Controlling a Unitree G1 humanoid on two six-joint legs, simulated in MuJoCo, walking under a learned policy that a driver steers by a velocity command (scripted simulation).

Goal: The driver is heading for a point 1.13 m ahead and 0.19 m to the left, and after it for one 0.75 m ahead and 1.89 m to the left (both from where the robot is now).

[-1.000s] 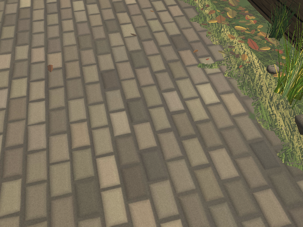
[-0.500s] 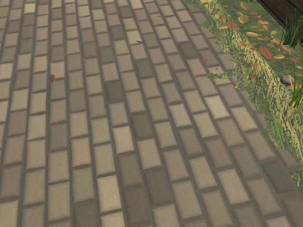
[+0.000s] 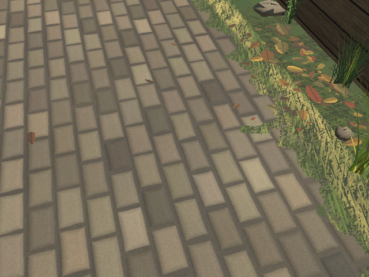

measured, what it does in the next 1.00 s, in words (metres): walks ahead, turning left: right foot, then left foot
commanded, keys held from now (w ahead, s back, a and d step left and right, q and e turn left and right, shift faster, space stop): w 0.22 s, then w+q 0.72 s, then w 0.06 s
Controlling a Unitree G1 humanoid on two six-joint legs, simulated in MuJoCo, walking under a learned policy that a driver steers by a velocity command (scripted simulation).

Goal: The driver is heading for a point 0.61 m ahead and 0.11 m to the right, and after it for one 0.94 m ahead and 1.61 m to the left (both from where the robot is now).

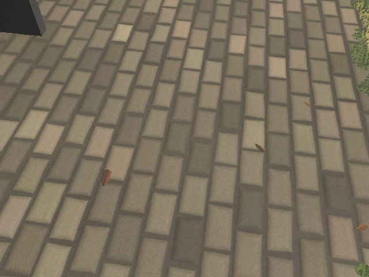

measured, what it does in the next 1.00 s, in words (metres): walks ahead, turning right: right foot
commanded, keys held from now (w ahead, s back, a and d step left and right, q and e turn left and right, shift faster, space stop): w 0.02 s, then w+e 0.32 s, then e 0.36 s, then no key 0.26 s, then q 0.04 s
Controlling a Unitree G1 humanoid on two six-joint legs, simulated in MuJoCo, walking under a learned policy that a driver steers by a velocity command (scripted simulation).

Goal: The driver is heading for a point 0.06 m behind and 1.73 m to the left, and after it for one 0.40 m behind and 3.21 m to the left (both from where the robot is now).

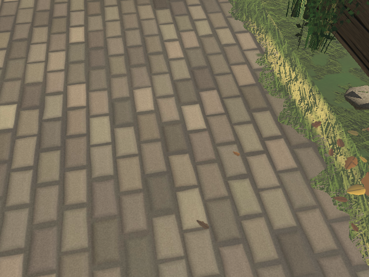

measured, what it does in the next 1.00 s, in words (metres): steps on the spot, turning left: left foot, then right foot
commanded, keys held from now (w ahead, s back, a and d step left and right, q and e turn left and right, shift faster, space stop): q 1.00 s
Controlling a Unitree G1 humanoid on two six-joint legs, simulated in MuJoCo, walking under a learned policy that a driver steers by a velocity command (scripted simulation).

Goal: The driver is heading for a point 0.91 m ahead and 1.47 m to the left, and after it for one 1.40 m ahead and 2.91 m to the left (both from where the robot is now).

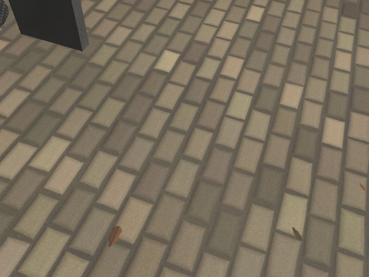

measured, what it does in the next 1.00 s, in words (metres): steps on the spot, turning left: right foot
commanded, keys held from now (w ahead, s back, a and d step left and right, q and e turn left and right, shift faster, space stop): q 0.96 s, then w+q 0.04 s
